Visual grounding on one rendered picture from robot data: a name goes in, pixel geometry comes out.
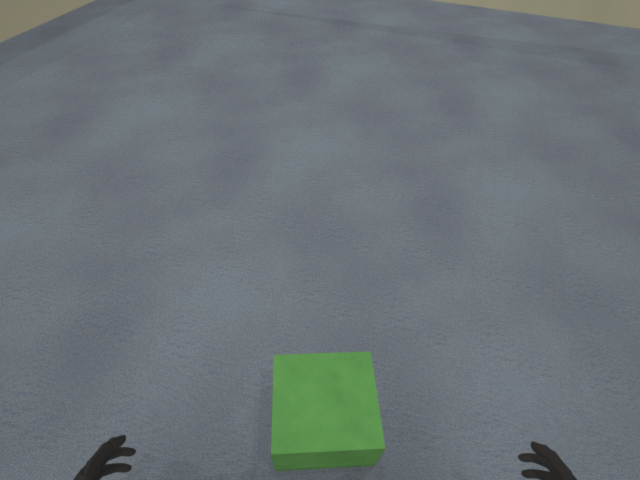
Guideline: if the carton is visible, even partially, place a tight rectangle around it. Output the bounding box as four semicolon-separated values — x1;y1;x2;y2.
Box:
271;351;385;471

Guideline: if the left robot hand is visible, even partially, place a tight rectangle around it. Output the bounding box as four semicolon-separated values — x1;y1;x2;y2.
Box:
74;435;136;480

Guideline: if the right robot hand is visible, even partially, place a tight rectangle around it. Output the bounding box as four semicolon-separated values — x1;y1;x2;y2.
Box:
518;442;577;480

